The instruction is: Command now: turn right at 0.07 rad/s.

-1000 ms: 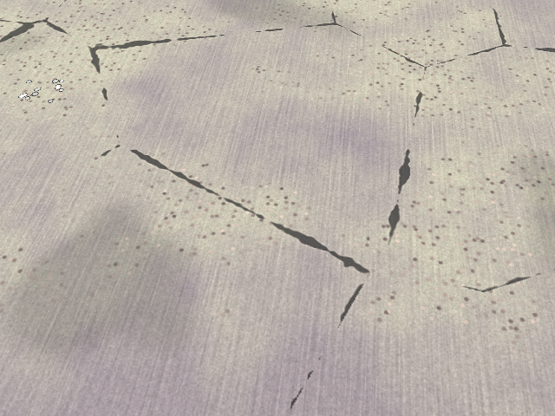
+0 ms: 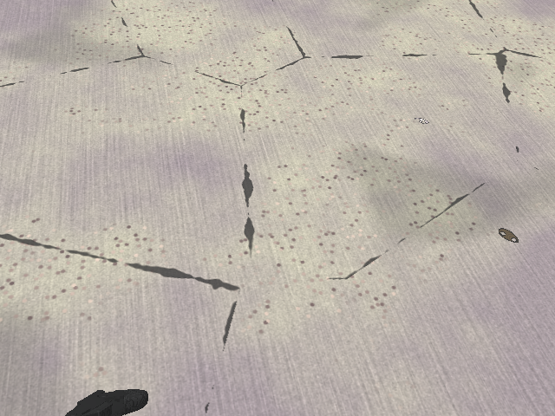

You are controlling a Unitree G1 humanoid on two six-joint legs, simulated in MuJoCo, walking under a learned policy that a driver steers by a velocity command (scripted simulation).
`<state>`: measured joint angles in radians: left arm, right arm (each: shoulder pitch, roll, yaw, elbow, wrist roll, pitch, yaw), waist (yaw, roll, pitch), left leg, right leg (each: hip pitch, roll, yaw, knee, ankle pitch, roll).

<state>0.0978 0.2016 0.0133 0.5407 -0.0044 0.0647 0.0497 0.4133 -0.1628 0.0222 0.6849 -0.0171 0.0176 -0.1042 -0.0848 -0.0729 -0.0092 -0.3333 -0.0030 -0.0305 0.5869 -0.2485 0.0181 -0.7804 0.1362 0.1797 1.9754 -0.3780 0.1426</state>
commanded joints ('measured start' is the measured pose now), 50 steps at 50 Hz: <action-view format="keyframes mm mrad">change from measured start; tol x64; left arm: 1 -84 21 0 -105 -6 -24 -8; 50 126 85 53 24 35 -110 6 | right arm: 1 57 -185 -59 -47 4 -9 -14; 50 -259 -204 -117 -38 27 -38 72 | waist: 1 11 190 -41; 9 235 -478 50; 50 115 133 -167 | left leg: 1 244 283 -362 -169 404 268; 7 3 200 -190 -225 723 207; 11 -812 -204 -458 551 -412 -3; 33 -508 33 -52 130 384 -29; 40 703 254 -293 62 948 290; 43 515 358 -612 -236 187 351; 50 114 135 -232 -119 716 218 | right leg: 1 -161 -66 3 -11 -27 -10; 7 392 -101 -270 -847 -283 -179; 10 509 -497 757 -1506 745 -456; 36 415 -474 -107 -1152 -54 -260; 40 -179 -230 -161 -154 -322 -122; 50 90 -217 -95 -989 238 -28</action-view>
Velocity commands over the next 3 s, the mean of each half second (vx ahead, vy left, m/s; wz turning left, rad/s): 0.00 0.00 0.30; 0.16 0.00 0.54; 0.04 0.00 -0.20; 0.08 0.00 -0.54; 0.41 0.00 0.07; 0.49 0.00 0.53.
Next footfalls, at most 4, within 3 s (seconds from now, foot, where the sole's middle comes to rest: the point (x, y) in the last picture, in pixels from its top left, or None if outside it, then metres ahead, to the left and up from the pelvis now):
0.14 right None -0.05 -0.17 -0.62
0.76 left None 0.13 0.11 -0.77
1.16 right None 0.38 -0.03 -0.77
1.74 right None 0.39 -0.06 -0.77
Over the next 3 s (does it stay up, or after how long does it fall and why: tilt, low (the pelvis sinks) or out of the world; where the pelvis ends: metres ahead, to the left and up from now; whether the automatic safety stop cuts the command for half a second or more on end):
stays up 0.74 0.10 0.01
